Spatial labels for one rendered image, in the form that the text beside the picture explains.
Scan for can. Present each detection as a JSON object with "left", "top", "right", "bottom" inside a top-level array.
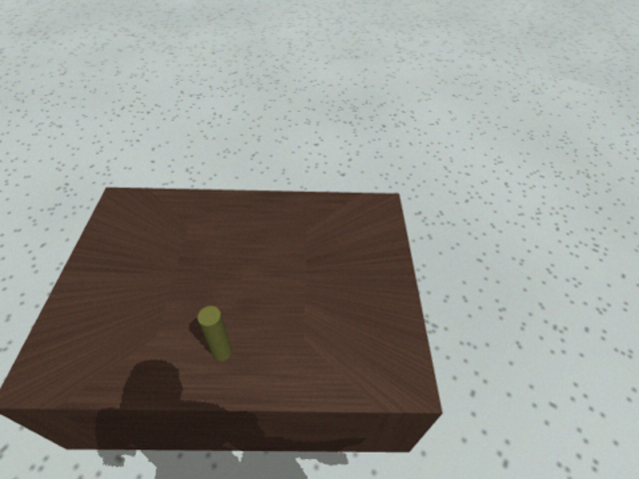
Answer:
[{"left": 198, "top": 306, "right": 232, "bottom": 361}]

